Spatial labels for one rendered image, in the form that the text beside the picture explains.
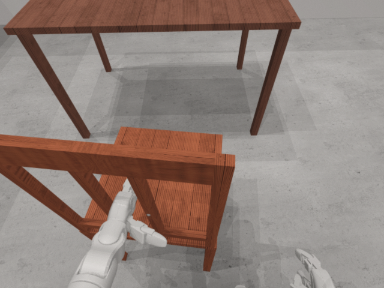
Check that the left robot forearm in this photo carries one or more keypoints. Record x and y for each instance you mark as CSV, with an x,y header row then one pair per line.
x,y
98,267

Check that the chair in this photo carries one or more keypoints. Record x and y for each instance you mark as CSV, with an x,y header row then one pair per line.
x,y
180,178

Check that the table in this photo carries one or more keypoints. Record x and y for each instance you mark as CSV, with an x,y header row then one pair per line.
x,y
114,16

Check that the right robot hand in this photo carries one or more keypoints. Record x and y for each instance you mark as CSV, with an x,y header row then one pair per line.
x,y
319,278

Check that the left robot hand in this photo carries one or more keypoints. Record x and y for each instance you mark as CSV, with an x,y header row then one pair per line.
x,y
123,207

